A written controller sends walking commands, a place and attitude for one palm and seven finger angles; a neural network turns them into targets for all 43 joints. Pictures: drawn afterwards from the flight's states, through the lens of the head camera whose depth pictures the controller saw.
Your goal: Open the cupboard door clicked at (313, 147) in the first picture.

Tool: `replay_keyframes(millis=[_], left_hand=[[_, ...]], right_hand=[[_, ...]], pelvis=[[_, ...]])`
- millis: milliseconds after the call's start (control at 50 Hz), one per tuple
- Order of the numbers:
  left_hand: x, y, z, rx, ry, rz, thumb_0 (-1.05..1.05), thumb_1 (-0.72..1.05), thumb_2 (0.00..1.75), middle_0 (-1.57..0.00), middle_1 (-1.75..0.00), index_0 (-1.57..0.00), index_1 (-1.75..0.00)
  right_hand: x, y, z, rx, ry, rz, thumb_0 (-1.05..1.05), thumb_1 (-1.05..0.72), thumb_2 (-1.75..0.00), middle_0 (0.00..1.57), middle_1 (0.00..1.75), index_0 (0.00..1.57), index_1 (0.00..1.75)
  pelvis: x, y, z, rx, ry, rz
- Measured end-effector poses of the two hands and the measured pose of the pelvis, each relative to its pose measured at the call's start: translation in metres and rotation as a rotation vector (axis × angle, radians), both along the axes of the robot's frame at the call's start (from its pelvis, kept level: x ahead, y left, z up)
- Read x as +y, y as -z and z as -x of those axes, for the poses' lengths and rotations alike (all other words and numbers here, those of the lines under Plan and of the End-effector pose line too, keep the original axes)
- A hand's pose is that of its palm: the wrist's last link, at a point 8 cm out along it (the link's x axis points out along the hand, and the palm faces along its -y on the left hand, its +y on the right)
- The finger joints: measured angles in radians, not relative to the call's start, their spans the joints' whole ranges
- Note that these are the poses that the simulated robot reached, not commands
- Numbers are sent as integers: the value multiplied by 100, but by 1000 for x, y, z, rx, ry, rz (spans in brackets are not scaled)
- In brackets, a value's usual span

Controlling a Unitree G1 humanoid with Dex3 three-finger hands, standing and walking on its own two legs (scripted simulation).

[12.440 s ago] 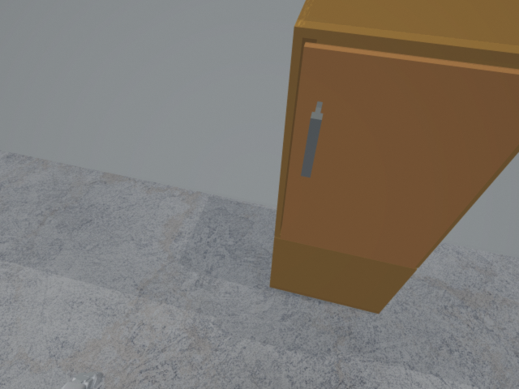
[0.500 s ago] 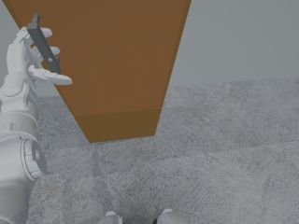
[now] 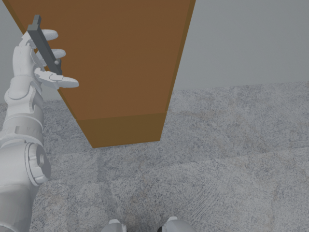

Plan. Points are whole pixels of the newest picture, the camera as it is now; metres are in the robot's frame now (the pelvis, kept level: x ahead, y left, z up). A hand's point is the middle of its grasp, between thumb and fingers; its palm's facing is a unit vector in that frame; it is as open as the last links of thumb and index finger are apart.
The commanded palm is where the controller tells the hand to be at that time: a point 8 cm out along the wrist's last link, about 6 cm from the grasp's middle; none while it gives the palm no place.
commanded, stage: slide the fingers in behind the handle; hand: left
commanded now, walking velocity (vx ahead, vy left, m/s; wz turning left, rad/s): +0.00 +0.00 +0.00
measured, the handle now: (48, 48) +0.56 +0.23 +0.11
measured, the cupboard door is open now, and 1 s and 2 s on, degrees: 0 0 33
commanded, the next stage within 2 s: close the thumb around the handle in 0.20 s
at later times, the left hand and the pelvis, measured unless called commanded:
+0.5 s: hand (55, 62) +0.52 +0.20 +0.11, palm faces +0.06 -1.00 +0.01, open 12.9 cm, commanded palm +0.49 +0.25 +0.11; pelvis +0.00 +0.01 +0.00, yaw -1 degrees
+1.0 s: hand (55, 63) +0.51 +0.20 +0.11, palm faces +0.08 -1.00 +0.00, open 5.6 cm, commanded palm +0.49 +0.24 +0.11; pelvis +0.00 +0.01 +0.00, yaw +0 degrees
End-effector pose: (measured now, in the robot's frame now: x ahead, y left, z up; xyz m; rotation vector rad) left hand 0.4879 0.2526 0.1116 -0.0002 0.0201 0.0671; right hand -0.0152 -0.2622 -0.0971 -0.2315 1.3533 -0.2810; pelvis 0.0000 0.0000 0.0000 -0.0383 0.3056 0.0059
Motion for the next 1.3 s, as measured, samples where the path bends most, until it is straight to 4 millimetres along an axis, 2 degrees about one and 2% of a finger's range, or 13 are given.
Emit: replay_keyframes(millis=[400, 560, 860, 940, 1300], left_hand=[[2, 4, -5, 5, 7, 7, -1, -47, 32, -30, -120, -31, -121], [7, 2, -2, -13, 7, 5, -1, -21, 43, -32, -123, -32, -124], [3, 1, 2, -16, 8, 4, 1, 58, 77, -37, -131, -38, -132], [3, 1, 3, -14, -7, 1, 1, 74, 83, -37, -133, -38, -134], [2, 1, 9, -17, 4, -1, 1, 75, 80, -36, -135, -36, -135]], right_hand=[[9, 0, 1, -4, 8, 3, 0, -90, -90, 21, 30, 20, 30], [14, 1, 1, -1, 12, -7, 0, -90, -90, 21, 30, 20, 30], [14, 2, -4, -16, -6, -2, 0, -90, -90, 21, 30, 20, 30], [13, 3, -4, -20, -7, -7, 0, -90, -90, 21, 30, 20, 30], [6, 1, -4, -24, 8, -7, 0, -90, -90, 21, 30, 20, 30]], pelvis=[[8, 1, -1, 8, 6, 5], [10, 1, -2, 5, 10, 6], [13, 2, 1, -1, 1, 8], [12, 2, 1, -2, 1, 7], [5, 0, -1, -7, 13, -1]])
